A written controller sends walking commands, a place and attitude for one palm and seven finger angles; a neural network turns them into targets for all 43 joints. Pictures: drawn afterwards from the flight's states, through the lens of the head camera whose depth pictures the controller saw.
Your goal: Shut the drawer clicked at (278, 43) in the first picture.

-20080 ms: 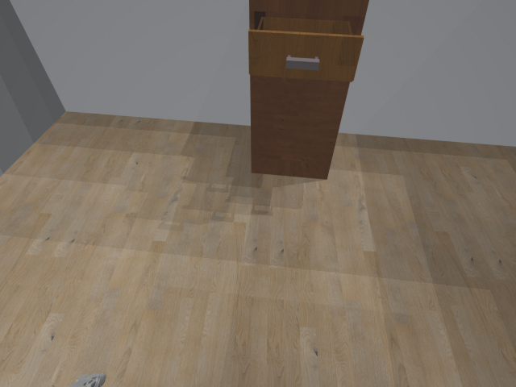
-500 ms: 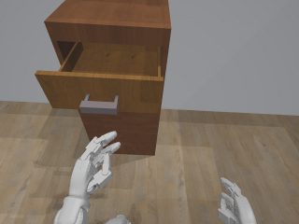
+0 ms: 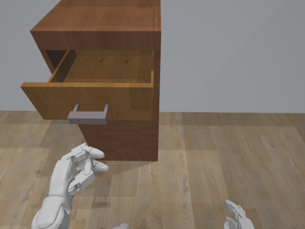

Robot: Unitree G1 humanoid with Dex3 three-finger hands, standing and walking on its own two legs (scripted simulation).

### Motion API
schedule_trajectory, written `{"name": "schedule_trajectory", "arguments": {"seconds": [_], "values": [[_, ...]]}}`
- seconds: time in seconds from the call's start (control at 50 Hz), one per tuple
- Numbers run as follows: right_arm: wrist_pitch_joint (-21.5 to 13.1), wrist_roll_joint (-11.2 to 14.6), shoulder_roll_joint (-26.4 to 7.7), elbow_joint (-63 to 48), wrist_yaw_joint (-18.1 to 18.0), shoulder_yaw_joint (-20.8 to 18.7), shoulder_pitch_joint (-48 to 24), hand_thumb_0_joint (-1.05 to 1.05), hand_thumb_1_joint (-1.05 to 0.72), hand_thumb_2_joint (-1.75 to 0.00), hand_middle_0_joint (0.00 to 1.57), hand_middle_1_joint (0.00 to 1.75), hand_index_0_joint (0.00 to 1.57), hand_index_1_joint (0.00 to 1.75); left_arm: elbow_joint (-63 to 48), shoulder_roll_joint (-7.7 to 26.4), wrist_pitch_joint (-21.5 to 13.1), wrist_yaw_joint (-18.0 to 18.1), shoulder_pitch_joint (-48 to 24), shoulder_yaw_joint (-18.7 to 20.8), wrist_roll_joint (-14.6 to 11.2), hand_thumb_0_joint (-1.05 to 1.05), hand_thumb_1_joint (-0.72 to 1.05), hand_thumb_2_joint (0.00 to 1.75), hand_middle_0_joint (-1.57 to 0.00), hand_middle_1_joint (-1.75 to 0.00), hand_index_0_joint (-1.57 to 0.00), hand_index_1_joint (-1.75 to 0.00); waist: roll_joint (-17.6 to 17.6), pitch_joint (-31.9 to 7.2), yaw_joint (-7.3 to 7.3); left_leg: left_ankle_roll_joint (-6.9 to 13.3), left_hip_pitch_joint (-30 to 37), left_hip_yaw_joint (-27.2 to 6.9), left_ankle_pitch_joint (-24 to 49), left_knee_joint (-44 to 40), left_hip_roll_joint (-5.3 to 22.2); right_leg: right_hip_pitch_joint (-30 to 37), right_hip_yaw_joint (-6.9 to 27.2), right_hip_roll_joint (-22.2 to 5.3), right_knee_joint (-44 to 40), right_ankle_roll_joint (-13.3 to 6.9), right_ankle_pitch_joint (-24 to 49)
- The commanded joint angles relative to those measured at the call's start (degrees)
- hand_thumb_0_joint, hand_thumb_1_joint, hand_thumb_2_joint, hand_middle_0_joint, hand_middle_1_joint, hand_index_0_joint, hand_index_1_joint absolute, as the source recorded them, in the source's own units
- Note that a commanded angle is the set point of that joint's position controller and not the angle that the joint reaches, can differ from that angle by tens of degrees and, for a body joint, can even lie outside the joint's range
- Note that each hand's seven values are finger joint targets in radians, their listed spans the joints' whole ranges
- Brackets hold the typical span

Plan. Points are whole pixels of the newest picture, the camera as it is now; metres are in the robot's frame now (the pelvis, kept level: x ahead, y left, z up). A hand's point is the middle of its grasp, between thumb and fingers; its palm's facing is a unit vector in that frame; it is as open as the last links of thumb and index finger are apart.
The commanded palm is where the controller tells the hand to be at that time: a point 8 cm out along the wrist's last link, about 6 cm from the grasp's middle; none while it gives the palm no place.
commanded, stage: raise the hand and make a fist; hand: left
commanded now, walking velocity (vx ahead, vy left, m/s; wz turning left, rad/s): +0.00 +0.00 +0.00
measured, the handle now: (90, 112) +0.44 +0.21 +0.05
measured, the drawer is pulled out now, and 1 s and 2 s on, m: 0.20 0.20 0.20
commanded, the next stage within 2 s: bring the fist close to the handle in 1.06 s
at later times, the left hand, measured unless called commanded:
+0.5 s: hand (72, 156) +0.25 +0.18 +0.13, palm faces +0.01 -1.00 -0.04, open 3.2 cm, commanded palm +0.21 +0.23 +0.13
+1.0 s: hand (75, 154) +0.25 +0.17 +0.15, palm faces +0.00 -1.00 -0.05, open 3.3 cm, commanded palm +0.22 +0.22 +0.15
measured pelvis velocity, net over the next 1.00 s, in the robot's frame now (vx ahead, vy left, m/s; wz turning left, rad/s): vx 0.01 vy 0.01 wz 0.02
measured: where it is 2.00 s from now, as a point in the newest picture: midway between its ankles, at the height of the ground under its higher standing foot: outside the picture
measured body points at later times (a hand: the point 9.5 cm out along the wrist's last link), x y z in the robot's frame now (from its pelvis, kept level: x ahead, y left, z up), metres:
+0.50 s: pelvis +0.03 +0.01 +0.02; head +0.03 +0.00 +0.47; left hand +0.24 +0.23 +0.14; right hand +0.24 -0.19 -0.04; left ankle +0.05 +0.12 -0.69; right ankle -0.02 -0.08 -0.69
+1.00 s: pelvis +0.01 +0.01 +0.03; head +0.01 -0.01 +0.48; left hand +0.24 +0.22 +0.15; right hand +0.19 -0.21 -0.04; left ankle +0.06 +0.12 -0.69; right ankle -0.02 -0.08 -0.69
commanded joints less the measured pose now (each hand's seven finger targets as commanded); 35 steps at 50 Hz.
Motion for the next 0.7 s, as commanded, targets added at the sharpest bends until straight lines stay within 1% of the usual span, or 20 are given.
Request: {"name": "schedule_trajectory", "arguments": {"seconds": [0.0,0.06,0.08,0.1,0.16,0.18,0.2,0.24,0.28,0.3,0.32,0.38,0.4,0.44,0.48,0.5,0.52,0.56,0.62,0.68], "values": [[-4.45,-0.94,-5.99,-9.42,1.15,-4.55,-7.37,0.0,-0.9,-0.9,0.2,0.3,0.2,0.3,-20.77,8.66,-12.14,4.32,5.02,10.36,1.4,0.0,0.9,0.9,-1.06,-1.23,-1.06,-1.23,-2.2,-9.57,4.99,1.52,9.61,-3.04,16.07,-5.77,-2.25,6.64,4.53,-2.11,-9.18,3.93,32.54],[-5.75,-0.93,-7.02,-8.4,2.33,-5.1,-6.3,0.0,-0.9,-0.9,0.2,0.3,0.2,0.3,-19.18,5.64,-16.11,-0.68,8.48,4.31,2.49,0.0,0.9,0.9,-1.12,-1.3,-1.12,-1.3,0.66,-7.45,1.84,1.93,11.94,-2.62,16.33,-4.87,-2.28,2.86,3.75,-2.17,-9.56,4.87,34.68],[-6.22,-0.67,-7.54,-8.49,2.33,-5.08,-6.11,0.0,-0.9,-0.9,0.2,0.3,0.2,0.3,-18.67,4.45,-16.22,-2.81,8.55,2.28,1.81,0.0,0.9,0.9,-1.14,-1.32,-1.14,-1.32,-0.11,-6.48,0.86,2.02,11.85,-2.86,15.21,-4.78,-2.37,2.01,3.75,-2.21,-10.3,5.14,33.44],[-6.52,-0.28,-8.06,-8.69,2.14,-5.17,-6.23,0.0,-0.9,-0.9,0.2,0.3,0.2,0.3,-17.43,3.26,-15.57,-5.25,8.76,0.85,0.73,0.0,0.9,0.9,-1.16,-1.34,-1.16,-1.34,-3.05,-5.05,0.04,2.3,11.13,-3.21,14.24,-4.05,-2.47,1.66,5.19,-2.47,-11.56,6.34,33.39],[-7.82,0.54,-9.13,-8.32,0.77,-5.56,-5.59,0.0,-0.9,-0.9,0.2,0.3,0.2,0.3,-19.03,6.08,-13.79,-8.81,5.24,3.27,-1.97,0.0,0.9,0.9,-1.22,-1.4,-1.22,-1.4,-3.9,-7.36,-0.1,2.19,12.28,-3.68,11.69,-5.39,-2.75,2.46,5.14,-2.48,-14.06,5.48,27.35],[-8.29,0.55,-9.18,-8.42,0.43,-5.58,-5.71,0.0,-0.9,-0.9,0.2,0.3,0.2,0.3,-20.79,5.79,-13.39,-8.86,4.09,3.05,-2.32,0.0,0.9,0.9,-1.24,-1.43,-1.24,-1.43,-3.06,-8.7,0.06,2.34,14.0,-3.61,12.0,-5.98,-2.75,2.5,4.42,-2.19,-14.2,4.98,25.74],[-8.38,0.38,-9.3,-8.14,0.19,-5.5,-5.78,0.0,-0.9,-0.9,0.2,0.3,0.2,0.3,-21.98,7.99,-13.11,-7.88,2.65,4.84,-2.24,0.0,0.9,0.9,-1.26,-1.45,-1.26,-1.45,-4.09,-8.75,0.1,2.55,14.75,-3.95,12.23,-6.07,-2.57,2.3,4.33,-1.87,-14.23,4.99,24.98],[-8.63,0.1,-8.66,-8.26,0.02,-5.39,-5.67,0.0,-0.9,-0.9,0.2,0.3,0.2,0.3,-25.25,8.01,-13.28,-5.6,1.02,5.94,-1.52,0.0,0.9,0.9,-1.3,-1.49,-1.3,-1.49,-1.13,-11.67,1.05,2.62,18.17,-3.89,14.93,-7.51,-2.52,3.29,2.24,-1.36,-13.05,3.62,25.41],[-8.65,-0.16,-7.99,-8.32,0.35,-4.95,-5.92,0.0,-0.9,-0.9,0.2,0.3,0.2,0.3,-26.11,6.64,-13.27,-3.1,0.29,5.23,-0.69,0.0,0.9,0.9,-1.34,-1.53,-1.34,-1.53,-0.35,-10.81,1.41,2.43,19.81,-4.27,16.35,-8.66,-2.13,2.71,0.67,-0.87,-12.46,2.98,24.93],[-8.23,-0.29,-8.21,-7.89,0.5,-4.85,-6.15,0.0,-0.9,-0.9,0.2,0.3,0.2,0.3,-25.65,8.53,-12.85,-1.93,-0.37,6.84,-0.14,0.0,0.9,0.9,-1.36,-1.56,-1.36,-1.56,-1.36,-10.25,1.63,2.58,19.71,-4.29,16.56,-8.71,-1.99,3.22,0.95,-0.72,-12.74,2.97,25.25],[-7.92,-0.28,-7.86,-8.17,0.66,-4.61,-6.34,0.0,-0.9,-0.9,0.2,0.3,0.2,0.3,-24.68,7.05,-12.17,-1.5,0.24,5.97,0.06,0.0,0.9,0.9,-1.38,-1.58,-1.38,-1.58,-0.44,-9.35,1.75,2.44,19.89,-4.18,17.03,-9.22,-1.99,3.44,0.7,-0.76,-12.79,2.76,25.84],[-6.94,0.0,-7.78,-9.14,1.29,-4.14,-7.38,0.0,-0.9,-0.9,0.2,0.3,0.2,0.3,-22.11,5.44,-8.52,-2.09,2.77,4.4,0.44,0.0,0.9,0.9,-1.4,-1.6,-1.4,-1.6,0.66,-7.9,2.45,2.06,20.12,-3.94,18.13,-10.56,-1.8,5.07,0.26,-0.86,-13.69,2.62,27.27],[-6.29,0.1,-8.08,-9.13,1.34,-4.09,-7.77,0.0,-0.9,-0.9,0.2,0.3,0.2,0.3,-19.97,6.21,-6.53,-2.58,3.72,4.95,0.64,0.0,0.9,0.9,-1.4,-1.6,-1.4,-1.6,-1.13,-7.17,2.66,2.31,19.67,-3.79,18.01,-10.7,-1.85,6.03,0.72,-0.91,-14.43,2.86,28.28],[-5.59,0.43,-7.98,-10.3,1.28,-3.56,-8.29,0.0,-0.9,-0.9,0.2,0.3,0.2,0.3,-20.92,4.97,-3.24,-4.02,2.97,2.83,0.32,0.0,0.9,0.9,-1.4,-1.6,-1.4,-1.6,-1.25,-5.86,2.78,2.21,19.86,-3.6,17.95,-11.81,-1.94,7.06,0.63,-1.11,-15.46,2.99,29.49],[-5.38,0.53,-8.08,-10.76,0.99,-3.14,-8.73,0.0,-0.9,-0.9,0.2,0.3,0.2,0.3,-23.12,6.03,-1.06,-4.57,-0.39,3.25,0.06,0.0,0.9,0.9,-1.4,-1.6,-1.4,-1.6,-0.54,-5.8,2.66,2.18,20.86,-3.82,17.33,-12.88,-1.91,7.57,0.41,-0.94,-16.34,2.84,28.11],[-5.3,0.36,-8.21,-10.75,0.91,-2.94,-9.26,0.0,-0.9,-0.9,0.2,0.3,0.2,0.3,-23.38,6.63,-0.22,-4.42,-0.48,3.61,-0.06,0.0,0.9,0.9,-1.4,-1.6,-1.4,-1.6,-2.34,-4.85,2.63,2.43,20.56,-3.96,16.93,-12.91,-1.85,7.96,0.64,-0.97,-17.0,3.04,28.0],[-5.33,0.39,-8.02,-10.92,0.82,-2.88,-9.16,0.0,-0.9,-0.9,0.2,0.3,0.2,0.3,-24.83,6.74,0.05,-4.21,-1.73,4.22,-0.28,0.0,0.9,0.9,-1.4,-1.6,-1.4,-1.6,-3.3,-5.71,2.53,2.47,21.31,-3.93,17.07,-13.2,-1.92,8.24,0.69,-1.03,-17.35,3.2,28.55],[-5.68,0.33,-7.71,-10.8,0.76,-2.54,-9.57,0.0,-0.9,-0.9,0.2,0.3,0.2,0.3,-27.2,7.4,-0.32,-3.32,-4.14,5.56,-0.4,0.0,0.9,0.9,-1.4,-1.6,-1.4,-1.6,-1.97,-6.07,2.75,2.23,22.54,-4.07,16.74,-14.1,-1.88,8.35,0.18,-0.76,-17.65,2.87,26.68],[-6.68,0.09,-7.11,-9.87,1.06,-2.1,-10.0,0.0,-0.9,-0.9,0.2,0.3,0.2,0.3,-30.26,6.27,-1.71,-1.39,-7.89,4.3,0.03,0.0,0.9,0.9,-1.4,-1.6,-1.4,-1.6,1.21,-5.5,2.3,2.04,24.49,-4.6,15.14,-15.31,-1.66,7.3,-0.22,-0.52,-18.45,2.39,22.55],[-6.94,0.11,-7.62,-8.73,1.19,-2.22,-9.72,0.0,-0.9,-0.9,0.2,0.3,0.2,0.3,-24.84,5.34,-1.01,-1.06,-5.29,4.15,0.07,0.0,0.9,0.9,-1.4,-1.6,-1.4,-1.6,-1.07,-3.68,2.18,1.79,23.72,-4.67,12.78,-16.13,-1.6,6.97,-0.23,-0.44,-19.56,2.51,20.15]]}}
